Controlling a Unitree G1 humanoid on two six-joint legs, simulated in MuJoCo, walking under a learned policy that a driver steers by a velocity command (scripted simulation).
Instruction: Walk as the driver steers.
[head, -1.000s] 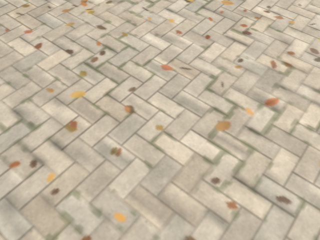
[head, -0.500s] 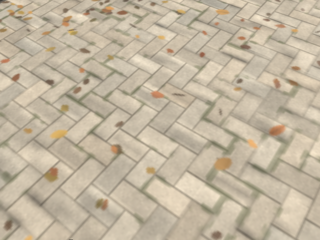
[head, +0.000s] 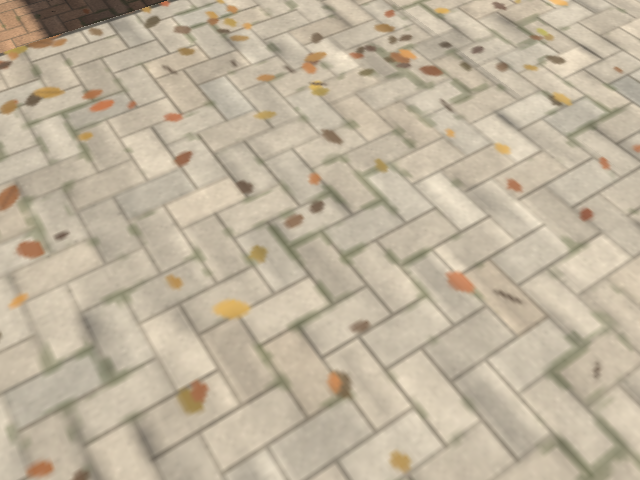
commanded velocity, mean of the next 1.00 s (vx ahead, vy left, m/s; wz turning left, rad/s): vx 0.07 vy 0.00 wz -0.33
